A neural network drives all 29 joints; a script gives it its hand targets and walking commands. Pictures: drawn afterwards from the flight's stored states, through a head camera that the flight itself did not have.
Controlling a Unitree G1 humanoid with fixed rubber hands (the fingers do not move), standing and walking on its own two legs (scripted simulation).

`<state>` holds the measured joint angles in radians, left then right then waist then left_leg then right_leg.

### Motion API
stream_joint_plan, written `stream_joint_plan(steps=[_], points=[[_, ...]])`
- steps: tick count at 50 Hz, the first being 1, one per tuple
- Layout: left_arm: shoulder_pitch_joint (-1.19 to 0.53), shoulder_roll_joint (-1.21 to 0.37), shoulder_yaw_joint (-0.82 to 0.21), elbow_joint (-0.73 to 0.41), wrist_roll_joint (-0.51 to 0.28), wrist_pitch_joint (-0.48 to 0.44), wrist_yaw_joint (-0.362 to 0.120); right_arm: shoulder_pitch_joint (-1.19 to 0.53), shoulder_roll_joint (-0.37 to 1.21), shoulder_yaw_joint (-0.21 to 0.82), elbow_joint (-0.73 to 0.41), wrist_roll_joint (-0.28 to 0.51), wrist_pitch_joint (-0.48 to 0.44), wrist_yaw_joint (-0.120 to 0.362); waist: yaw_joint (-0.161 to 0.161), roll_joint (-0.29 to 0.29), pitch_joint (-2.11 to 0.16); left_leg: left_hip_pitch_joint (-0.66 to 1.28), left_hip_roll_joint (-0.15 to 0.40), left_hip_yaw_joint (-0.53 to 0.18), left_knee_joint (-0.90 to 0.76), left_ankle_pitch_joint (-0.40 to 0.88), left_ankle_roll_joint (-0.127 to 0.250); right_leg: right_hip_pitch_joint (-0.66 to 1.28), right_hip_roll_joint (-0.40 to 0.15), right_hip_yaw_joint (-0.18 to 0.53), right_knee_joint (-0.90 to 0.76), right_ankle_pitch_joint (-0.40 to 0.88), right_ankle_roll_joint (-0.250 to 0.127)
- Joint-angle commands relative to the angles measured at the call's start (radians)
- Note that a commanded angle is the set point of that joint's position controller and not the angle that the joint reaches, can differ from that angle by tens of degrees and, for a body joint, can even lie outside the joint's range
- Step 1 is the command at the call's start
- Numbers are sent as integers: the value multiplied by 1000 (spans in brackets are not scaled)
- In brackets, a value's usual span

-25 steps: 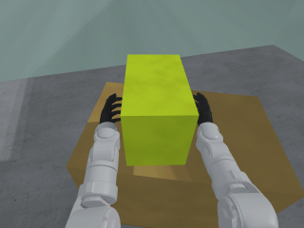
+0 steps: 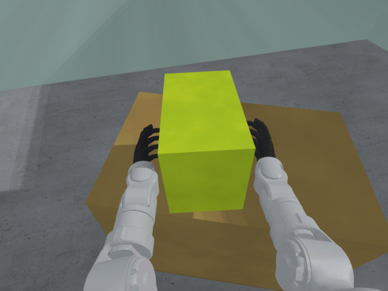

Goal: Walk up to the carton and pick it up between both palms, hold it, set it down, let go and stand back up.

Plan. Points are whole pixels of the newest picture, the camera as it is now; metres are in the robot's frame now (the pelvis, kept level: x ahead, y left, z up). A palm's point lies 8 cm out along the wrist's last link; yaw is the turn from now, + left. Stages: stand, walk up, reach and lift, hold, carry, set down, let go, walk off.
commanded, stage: set down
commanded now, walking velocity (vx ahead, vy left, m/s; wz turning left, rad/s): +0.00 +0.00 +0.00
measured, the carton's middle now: (201, 137) +0.47 +0.01 +0.04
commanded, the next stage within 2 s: none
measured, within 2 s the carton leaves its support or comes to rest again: rests again in 0.96 s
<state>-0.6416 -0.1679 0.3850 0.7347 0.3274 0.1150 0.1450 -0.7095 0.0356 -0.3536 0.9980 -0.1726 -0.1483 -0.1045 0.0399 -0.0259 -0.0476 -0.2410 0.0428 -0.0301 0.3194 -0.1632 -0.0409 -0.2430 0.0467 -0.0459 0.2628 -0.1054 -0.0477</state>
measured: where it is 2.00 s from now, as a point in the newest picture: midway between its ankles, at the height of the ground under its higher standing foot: outside the picture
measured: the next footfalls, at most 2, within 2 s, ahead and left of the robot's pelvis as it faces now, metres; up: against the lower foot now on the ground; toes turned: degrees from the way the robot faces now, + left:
none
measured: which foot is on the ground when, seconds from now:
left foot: down 0.00-1.00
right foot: down 0.00-1.00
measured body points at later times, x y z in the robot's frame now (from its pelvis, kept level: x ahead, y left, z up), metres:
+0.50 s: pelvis +0.00 -0.01 +0.00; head +0.08 +0.00 +0.44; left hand +0.40 +0.13 +0.01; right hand +0.43 -0.13 +0.02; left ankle +0.00 +0.14 -0.75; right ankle +0.01 -0.09 -0.75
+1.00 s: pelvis +0.00 +0.00 -0.01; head +0.10 +0.00 +0.43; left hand +0.41 +0.13 +0.00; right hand +0.43 -0.13 +0.01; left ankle +0.00 +0.14 -0.75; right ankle +0.01 -0.09 -0.75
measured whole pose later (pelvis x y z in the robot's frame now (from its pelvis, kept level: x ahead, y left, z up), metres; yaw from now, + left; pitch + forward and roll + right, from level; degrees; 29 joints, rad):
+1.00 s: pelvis +0.00 +0.00 -0.01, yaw -2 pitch +18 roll +0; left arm -0.73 -0.19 0.55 0.95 0.37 -0.26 0.17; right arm -0.81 0.03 -0.57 1.14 -0.41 -0.38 -0.06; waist 0.07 -0.01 -0.09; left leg -0.51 0.05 0.02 0.34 -0.14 -0.04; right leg -0.54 0.05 -0.03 0.31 -0.09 -0.05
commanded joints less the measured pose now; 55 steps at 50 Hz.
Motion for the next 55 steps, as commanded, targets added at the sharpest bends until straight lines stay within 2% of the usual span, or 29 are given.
stream_joint_plan(steps=[1,2,3,4,7,8,11,13,15,16,17,18,19,22,23,24,25,29,31,33,35,36,38,40,41,43,47,52,55], points=[[-742,-560,-338,-141,-5,-157,-94,-703,582,288,-157,-77,-123,157,8,-3,-622,68,-36,107,-6,292,6,365,-18,-24,67,404,71],[-738,-551,-330,-127,-1,-168,-95,-697,591,302,-142,-63,-128,159,31,7,-637,54,-34,115,-5,296,9,387,-28,-16,83,440,74],[-764,-557,-333,-148,-5,-176,-92,-690,570,274,-128,-85,-134,160,-4,8,-640,56,-35,111,-5,289,7,363,-24,-25,80,423,71],[-729,-552,-298,-106,16,-178,-95,-710,576,268,-139,-95,-144,163,23,10,-636,53,-36,121,-6,284,6,373,-29,-23,82,438,72],[-762,-547,-285,-105,14,-205,-87,-706,569,220,-104,-144,-152,170,23,8,-661,5,-33,132,-16,241,16,368,-45,-22,92,396,76],[-759,-540,-274,-97,18,-217,-87,-695,588,228,-80,-138,-158,176,42,9,-661,10,-34,135,-14,264,13,371,-37,-24,103,434,72],[-737,-532,-250,-47,33,-248,-84,-714,581,232,-108,-160,-185,171,48,-31,-725,-40,-37,138,-4,279,18,405,-38,-13,125,524,83],[-785,-533,-276,-61,20,-283,-79,-713,588,228,-78,-178,-206,172,26,-12,-772,-59,-36,137,1,291,4,425,-35,-18,150,576,86],[-771,-538,-257,-35,20,-300,-74,-712,578,189,-61,-205,-213,173,37,-26,-757,-75,-28,139,1,258,17,388,-43,-11,143,513,89],[-768,-538,-257,-13,15,-299,-76,-700,566,165,-41,-217,-211,173,7,-28,-751,-62,-27,138,-1,236,11,359,-37,-20,135,485,87],[-757,-536,-255,-16,25,-316,-74,-679,580,195,-32,-211,-217,172,47,-20,-778,-65,-25,138,9,267,14,377,-45,-8,145,516,83],[-777,-528,-250,-13,13,-319,-71,-667,563,167,7,-223,-214,175,5,-27,-761,-70,-26,135,10,253,13,351,-36,-23,145,500,85],[-787,-516,-247,-17,18,-334,-67,-685,573,169,-6,-225,-219,181,34,-7,-789,-76,-27,136,12,247,7,352,-35,-17,144,474,75],[-741,-520,-221,45,37,-336,-64,-672,565,142,33,-231,-223,177,24,-20,-751,-92,-28,140,17,267,6,335,-26,-17,153,510,73],[-704,-510,-203,58,43,-338,-62,-671,563,149,27,-231,-222,177,46,-38,-736,-113,-26,146,8,235,16,353,-40,-9,155,500,81],[-742,-500,-206,57,31,-342,-65,-685,552,134,24,-241,-224,180,35,-47,-760,-134,-26,144,5,225,23,344,-33,-5,156,503,80],[-699,-511,-194,65,48,-348,-64,-672,566,144,32,-250,-232,177,53,-40,-759,-149,-28,151,2,243,24,366,-39,-10,164,532,78],[-719,-510,-202,71,41,-351,-57,-665,522,113,82,-262,-241,183,35,-6,-746,-127,-25,141,17,289,7,313,-30,-25,154,507,71],[-688,-494,-176,101,51,-358,-56,-665,523,126,83,-253,-242,186,52,-44,-746,-127,-19,144,21,292,15,296,-21,-17,157,501,71],[-660,-468,-134,130,73,-362,-64,-661,540,147,63,-247,-249,180,73,-80,-734,-209,-31,153,7,267,26,383,-38,8,172,596,90],[-650,-488,-139,134,71,-370,-67,-646,529,128,116,-265,-253,179,52,-65,-726,-213,-26,153,5,264,21,396,-37,0,189,617,91],[-649,-480,-132,143,70,-380,-67,-678,538,130,83,-273,-262,177,71,-66,-739,-230,-30,155,5,238,30,397,-41,4,186,606,87],[-644,-486,-131,155,79,-382,-70,-658,542,116,100,-280,-268,176,54,-55,-728,-219,-33,161,1,236,26,366,-41,0,174,575,88],[-635,-452,-108,163,89,-390,-74,-631,541,125,116,-285,-264,175,77,-88,-710,-254,-28,157,-5,221,43,382,-46,12,182,583,92],[-642,-472,-123,152,81,-395,-73,-639,527,105,120,-297,-272,176,42,-70,-730,-252,-24,156,-2,208,35,384,-48,6,185,572,94],[-664,-461,-114,166,87,-402,-73,-668,518,94,99,-305,-281,179,60,-62,-732,-253,-27,161,-1,186,39,346,-47,2,171,516,87],[-613,-454,-101,196,91,-396,-77,-599,519,77,141,-322,-266,176,41,-65,-668,-240,-24,158,-11,164,38,315,-36,-8,160,467,77],[-645,-461,-111,183,85,-403,-61,-628,493,27,162,-343,-278,192,42,-19,-736,-174,-15,160,20,220,23,208,-22,-27,143,376,53],[-640,-446,-107,173,83,-405,-56,-635,494,33,156,-336,-273,194,56,-33,-724,-183,-19,165,19,223,29,198,-19,-19,125,349,58]])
